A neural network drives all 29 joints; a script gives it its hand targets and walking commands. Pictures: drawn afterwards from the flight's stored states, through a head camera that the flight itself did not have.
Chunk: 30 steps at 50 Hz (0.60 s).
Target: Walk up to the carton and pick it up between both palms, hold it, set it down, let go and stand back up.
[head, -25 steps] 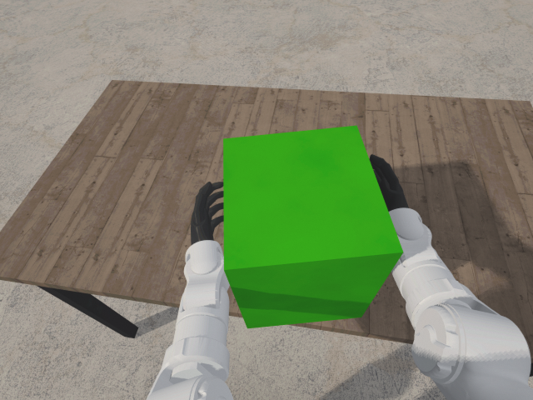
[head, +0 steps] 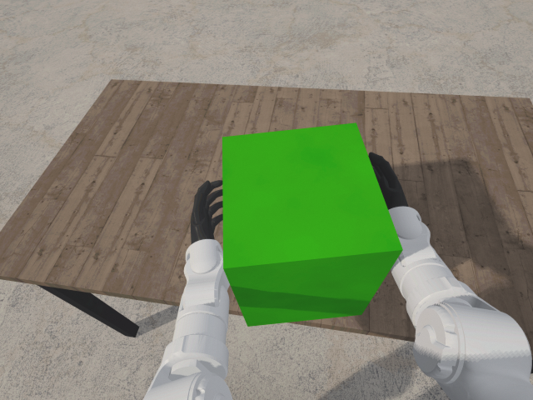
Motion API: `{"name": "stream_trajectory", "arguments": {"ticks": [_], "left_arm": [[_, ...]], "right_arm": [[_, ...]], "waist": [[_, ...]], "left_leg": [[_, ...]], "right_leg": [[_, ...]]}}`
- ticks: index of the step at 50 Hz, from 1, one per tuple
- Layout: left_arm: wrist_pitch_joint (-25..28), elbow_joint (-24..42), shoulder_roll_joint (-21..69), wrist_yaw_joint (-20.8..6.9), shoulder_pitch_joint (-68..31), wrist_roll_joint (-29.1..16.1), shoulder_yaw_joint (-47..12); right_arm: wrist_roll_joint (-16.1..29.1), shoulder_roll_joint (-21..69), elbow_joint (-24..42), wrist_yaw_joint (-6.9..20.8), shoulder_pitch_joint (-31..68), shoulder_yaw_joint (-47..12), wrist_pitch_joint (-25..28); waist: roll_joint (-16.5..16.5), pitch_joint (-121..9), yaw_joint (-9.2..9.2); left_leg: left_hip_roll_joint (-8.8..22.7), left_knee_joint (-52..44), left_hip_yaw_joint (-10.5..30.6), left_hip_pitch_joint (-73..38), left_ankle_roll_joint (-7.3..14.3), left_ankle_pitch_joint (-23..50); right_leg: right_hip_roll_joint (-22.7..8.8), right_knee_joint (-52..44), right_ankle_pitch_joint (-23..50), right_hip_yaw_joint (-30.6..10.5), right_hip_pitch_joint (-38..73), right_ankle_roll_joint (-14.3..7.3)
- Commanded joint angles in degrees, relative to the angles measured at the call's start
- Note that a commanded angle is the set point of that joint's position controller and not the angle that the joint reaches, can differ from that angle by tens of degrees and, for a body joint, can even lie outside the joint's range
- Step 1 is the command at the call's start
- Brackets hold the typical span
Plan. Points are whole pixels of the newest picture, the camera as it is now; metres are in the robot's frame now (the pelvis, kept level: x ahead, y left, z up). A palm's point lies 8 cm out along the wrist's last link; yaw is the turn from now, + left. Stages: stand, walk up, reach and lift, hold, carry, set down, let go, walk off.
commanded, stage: reach and lift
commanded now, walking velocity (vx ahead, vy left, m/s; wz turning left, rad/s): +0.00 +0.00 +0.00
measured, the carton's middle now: (297, 233) +0.39 +0.04 +0.01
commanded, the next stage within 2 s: none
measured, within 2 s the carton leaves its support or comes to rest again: leaves its support in 0.64 s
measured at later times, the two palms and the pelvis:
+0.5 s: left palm (210, 237) +0.35 +0.17 +0.03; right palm (401, 212) +0.42 -0.11 +0.05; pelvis -0.01 +0.01 +0.00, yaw -1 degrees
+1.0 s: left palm (198, 206) +0.36 +0.18 +0.10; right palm (414, 185) +0.42 -0.11 +0.12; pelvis +0.00 +0.00 +0.00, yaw +2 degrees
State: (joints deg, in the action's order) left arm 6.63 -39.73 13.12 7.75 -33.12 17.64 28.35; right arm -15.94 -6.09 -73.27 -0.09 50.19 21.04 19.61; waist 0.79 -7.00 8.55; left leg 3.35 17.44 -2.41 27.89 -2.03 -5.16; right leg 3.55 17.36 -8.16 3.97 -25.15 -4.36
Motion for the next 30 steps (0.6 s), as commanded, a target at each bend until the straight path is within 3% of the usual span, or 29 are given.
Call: {"name": "stream_trajectory", "arguments": {"ticks": [1, 5, 8, 9, 13, 16, 17, 18, 19, 23, 24, 25, 27, 28, 29, 30], "left_arm": [[4.8, 2.2, 24.4, -2.8, -32.5, 0.9, -20.1], [6.1, -0.4, 25.4, -2.6, -32.9, 0.9, -21.2], [6.9, -0.7, 24.7, -3.1, -35.8, 0.8, -20.8], [7.5, 0.1, 25.3, -2.8, -36.6, 0.6, -21.1], [6.5, -2.1, 25.1, -2.4, -34.4, 1.2, -21.5], [5.2, -2.5, 26.4, -2.3, -33.5, 0.2, -24.2], [5.3, -0.8, 26.1, -2.2, -34.4, -0.7, -24.6], [5.5, 0.4, 26.0, -2.0, -35.6, -1.4, -25.8], [5.0, -0.1, 26.6, -1.6, -36.5, -1.4, -25.7], [4.2, 3.3, 26.5, -0.2, -40.0, -3.9, -28.8], [4.2, 4.2, 26.6, 0.1, -41.8, -4.7, -29.4], [3.7, 4.0, 27.4, 0.3, -39.8, -5.6, -30.6], [3.2, 6.4, 27.2, 0.4, -41.1, -7.2, -32.3], [2.9, 6.8, 26.9, 0.4, -42.9, -8.0, -31.8], [2.2, 6.6, 27.1, -0.1, -42.4, -8.7, -33.1], [1.6, 8.0, 28.3, 0.1, -43.0, -9.3, -33.3]], "right_arm": [[-2.6, 30.8, 6.0, 5.3, 28.4, -11.6, 7.9], [-2.9, 30.9, 8.0, 4.8, 31.0, -13.4, 10.5], [-3.9, 30.9, 5.0, 4.3, 30.3, -12.6, 10.8], [-4.3, 30.9, 5.9, 4.4, 30.9, -12.9, 11.6], [-3.4, 30.9, 3.3, 4.6, 29.5, -13.6, 10.8], [-1.6, 31.4, 2.1, 4.2, 28.2, -15.3, 10.0], [-0.4, 31.2, 4.9, 4.1, 30.0, -16.1, 10.4], [-0.1, 31.1, 5.2, 4.0, 30.0, -16.7, 10.5], [0.5, 29.7, 5.9, 4.3, 32.8, -16.6, 10.5], [3.1, 30.0, 6.7, 4.8, 31.9, -19.1, 7.7], [4.1, 30.5, 8.1, 5.2, 33.5, -20.3, 7.4], [5.4, 30.9, 8.4, 5.0, 32.4, -22.3, 6.7], [8.3, 31.6, 9.7, 4.9, 32.7, -24.9, 5.4], [9.3, 32.2, 11.5, 5.0, 34.9, -26.3, 4.8], [10.3, 34.2, 12.0, 4.3, 32.4, -27.6, 3.4], [12.0, 34.1, 15.0, 4.5, 35.3, -29.1, 2.9]], "waist": [[5.2, -36.4, -1.29], [4.7, -37.9, -1.16], [5.8, -33.8, -2.86], [5.1, -36.0, -1.81], [4.3, -35.6, -1.13], [2.7, -37.0, -2.38], [2.8, -36.7, -1.8], [2.5, -37.0, -2.4], [1.6, -37.3, -1.0], [1.0, -39.6, -1.57], [0.7, -41.8, -0.4], [1.7, -42.3, -1.31], [1.1, -43.5, -0.7], [2.7, -44.0, 0.01], [4.0, -42.7, -2.51], [2.6, -44.9, -0.44]], "left_leg": [[-1.1, 2.0, -3.4, -10.8, 2.4, 16.7], [-1.0, 2.4, -3.1, -9.8, 2.1, 17.1], [-1.2, 0.4, -3.4, -9.5, 2.4, 11.4], [-0.8, 0.5, -3.4, -9.4, 2.2, 11.8], [-0.6, 1.0, -3.5, -12.7, 2.4, 12.7], [-0.9, 2.0, -3.1, -15.2, 1.8, 15.4], [-0.9, 2.4, -2.7, -15.5, 1.9, 16.1], [-0.9, 2.8, -2.6, -16.5, 1.6, 16.9], [-0.7, 3.1, -2.6, -17.0, 1.4, 16.6], [-0.4, 4.0, -1.9, -19.3, 1.2, 16.7], [-0.4, 4.4, -2.0, -19.1, 1.4, 16.3], [-0.4, 5.2, -1.6, -19.8, 1.6, 18.0], [-0.7, 5.9, -0.9, -19.3, 1.5, 19.1], [-0.9, 6.2, -0.9, -18.2, 1.9, 18.4], [-1.3, 6.1, -0.4, -17.9, 2.3, 17.5], [-1.2, 6.0, 0.2, -17.0, 2.1, 17.7]], "right_leg": [[-3.5, 4.4, 31.9, -0.4, 22.2, 5.3], [-3.4, 5.0, 33.4, -0.2, 22.4, 5.1], [-4.0, 3.9, 28.2, -0.4, 22.1, 5.5], [-4.3, 4.3, 28.2, -0.6, 21.9, 5.6], [-3.0, 2.9, 23.2, -0.1, 18.6, 4.4], [-2.7, 2.5, 24.2, 0.0, 18.0, 4.2], [-2.5, 2.3, 23.8, 0.2, 17.1, 3.9], [-2.2, 2.4, 24.2, 0.3, 16.2, 3.9], [-1.8, 1.9, 20.7, 0.8, 13.9, 3.4], [-1.5, 1.6, 16.7, 0.3, 10.8, 2.9], [-1.5, 1.8, 15.4, 0.1, 10.0, 2.8], [-1.2, 2.2, 18.6, -0.1, 11.0, 3.1], [-1.2, 3.2, 21.1, -0.7, 12.1, 3.5], [-1.4, 3.4, 21.5, -1.0, 13.2, 4.0], [-1.8, 3.9, 25.5, -1.6, 16.3, 5.1], [-2.0, 4.6, 25.5, -1.8, 16.8, 4.9]]}}
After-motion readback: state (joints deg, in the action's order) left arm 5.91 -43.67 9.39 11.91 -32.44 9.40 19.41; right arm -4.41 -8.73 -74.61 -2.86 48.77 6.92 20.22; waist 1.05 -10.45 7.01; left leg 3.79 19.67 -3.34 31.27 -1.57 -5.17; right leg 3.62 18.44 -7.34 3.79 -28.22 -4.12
